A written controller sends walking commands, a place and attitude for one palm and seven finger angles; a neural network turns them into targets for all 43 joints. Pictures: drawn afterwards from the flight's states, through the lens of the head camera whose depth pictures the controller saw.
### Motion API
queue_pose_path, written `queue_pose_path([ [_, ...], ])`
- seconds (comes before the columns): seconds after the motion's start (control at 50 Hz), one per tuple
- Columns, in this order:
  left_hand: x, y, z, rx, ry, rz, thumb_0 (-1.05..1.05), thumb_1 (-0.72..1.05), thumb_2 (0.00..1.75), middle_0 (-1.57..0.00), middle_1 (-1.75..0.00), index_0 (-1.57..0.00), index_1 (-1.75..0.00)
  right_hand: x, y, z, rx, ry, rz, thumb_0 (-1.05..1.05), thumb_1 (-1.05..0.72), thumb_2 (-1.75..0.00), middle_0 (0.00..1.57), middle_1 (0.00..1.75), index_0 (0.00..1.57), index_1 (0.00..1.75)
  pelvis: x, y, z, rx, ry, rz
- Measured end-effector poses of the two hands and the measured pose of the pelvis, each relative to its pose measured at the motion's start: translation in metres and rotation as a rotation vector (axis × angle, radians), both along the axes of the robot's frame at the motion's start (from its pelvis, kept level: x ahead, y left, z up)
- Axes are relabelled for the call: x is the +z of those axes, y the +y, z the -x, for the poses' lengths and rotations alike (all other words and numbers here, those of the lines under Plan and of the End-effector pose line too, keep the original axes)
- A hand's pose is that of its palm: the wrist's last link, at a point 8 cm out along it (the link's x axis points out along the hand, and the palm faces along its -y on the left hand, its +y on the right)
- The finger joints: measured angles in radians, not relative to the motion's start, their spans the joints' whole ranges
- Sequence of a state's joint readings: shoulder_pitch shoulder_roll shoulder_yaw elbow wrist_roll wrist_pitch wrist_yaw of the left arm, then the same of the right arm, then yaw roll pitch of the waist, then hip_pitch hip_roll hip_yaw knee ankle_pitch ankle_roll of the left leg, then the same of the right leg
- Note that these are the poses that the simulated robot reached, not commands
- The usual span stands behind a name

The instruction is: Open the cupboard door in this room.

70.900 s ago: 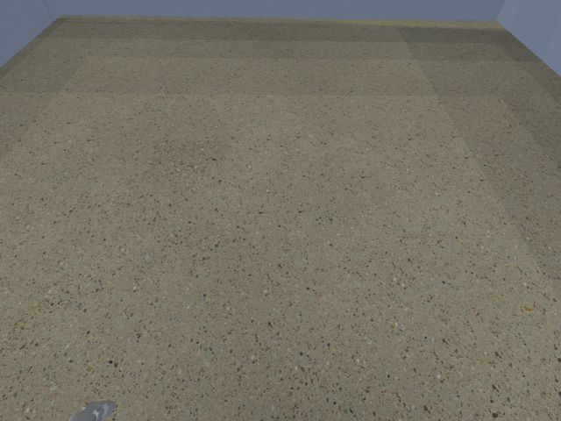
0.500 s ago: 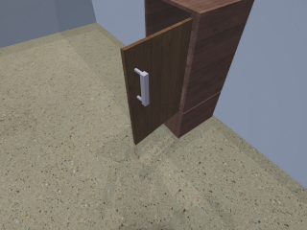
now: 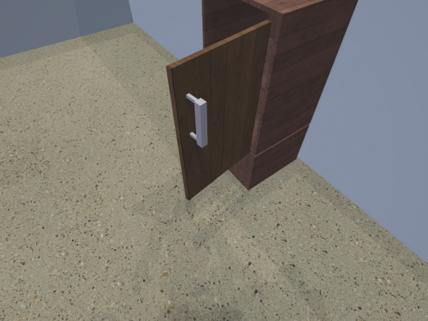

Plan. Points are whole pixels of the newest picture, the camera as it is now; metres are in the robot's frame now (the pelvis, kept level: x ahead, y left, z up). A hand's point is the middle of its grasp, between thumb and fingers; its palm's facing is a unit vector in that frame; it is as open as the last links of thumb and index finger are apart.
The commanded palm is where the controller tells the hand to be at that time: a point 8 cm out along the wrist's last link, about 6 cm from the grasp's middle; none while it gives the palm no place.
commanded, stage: look to check the result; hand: left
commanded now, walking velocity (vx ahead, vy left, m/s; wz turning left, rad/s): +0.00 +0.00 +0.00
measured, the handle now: (196, 121) +0.62 +0.09 -0.02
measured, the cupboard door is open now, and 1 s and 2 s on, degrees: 98 98 98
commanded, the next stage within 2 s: stand and wait in 0.02 s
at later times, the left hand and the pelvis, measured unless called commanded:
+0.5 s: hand out of the picture +0.08 +0.23 -0.16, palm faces -0.01 -0.95 -0.30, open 7.3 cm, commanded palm none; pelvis +0.01 +0.00 +0.00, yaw +0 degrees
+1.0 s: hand out of the picture +0.08 +0.22 -0.16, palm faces -0.01 -0.95 -0.30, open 7.3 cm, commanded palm none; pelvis +0.02 -0.01 +0.00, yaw +0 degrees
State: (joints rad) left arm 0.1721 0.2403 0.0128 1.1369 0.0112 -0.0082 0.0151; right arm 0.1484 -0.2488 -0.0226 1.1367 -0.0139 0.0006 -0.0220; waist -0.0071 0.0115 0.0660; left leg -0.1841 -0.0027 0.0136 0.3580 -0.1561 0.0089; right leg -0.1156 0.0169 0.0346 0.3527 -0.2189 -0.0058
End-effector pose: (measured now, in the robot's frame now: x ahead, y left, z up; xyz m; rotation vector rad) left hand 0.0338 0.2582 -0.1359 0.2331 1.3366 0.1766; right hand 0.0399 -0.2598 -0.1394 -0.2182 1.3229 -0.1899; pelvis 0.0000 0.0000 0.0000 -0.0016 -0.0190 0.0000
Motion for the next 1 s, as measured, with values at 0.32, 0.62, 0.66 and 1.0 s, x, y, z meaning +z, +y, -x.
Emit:
queue_pose_path([
  [0.32,0.007,0.010,-0.033,-0.023,-0.056,-0.022,0.01,0.91,0.90,-0.20,-0.30,-0.20,-0.30,0.006,-0.009,-0.026,0.019,-0.041,0.021,0.00,-0.91,-0.90,0.20,0.30,0.20,0.30,0.001,0.000,-0.009,-0.001,0.004,-0.003],
  [0.62,0.009,0.013,-0.040,-0.026,-0.057,-0.034,0.01,0.91,0.90,-0.20,-0.30,-0.21,-0.30,0.008,-0.017,-0.030,0.019,-0.034,0.033,0.00,-0.91,-0.90,0.20,0.30,0.20,0.30,0.002,-0.002,-0.016,-0.001,0.004,-0.004],
  [0.66,0.009,0.013,-0.040,-0.026,-0.056,-0.035,0.01,0.91,0.90,-0.20,-0.30,-0.21,-0.30,0.008,-0.018,-0.031,0.019,-0.034,0.034,0.00,-0.91,-0.90,0.20,0.30,0.20,0.30,0.002,-0.002,-0.016,0.000,0.004,-0.004],
  [1.0,0.009,0.011,-0.041,-0.024,-0.053,-0.036,0.01,0.91,0.90,-0.20,-0.30,-0.21,-0.30,0.010,-0.023,-0.037,0.022,-0.039,0.041,0.00,-0.91,-0.90,0.20,0.30,0.20,0.30,0.002,-0.006,-0.020,0.000,0.005,-0.004],
])
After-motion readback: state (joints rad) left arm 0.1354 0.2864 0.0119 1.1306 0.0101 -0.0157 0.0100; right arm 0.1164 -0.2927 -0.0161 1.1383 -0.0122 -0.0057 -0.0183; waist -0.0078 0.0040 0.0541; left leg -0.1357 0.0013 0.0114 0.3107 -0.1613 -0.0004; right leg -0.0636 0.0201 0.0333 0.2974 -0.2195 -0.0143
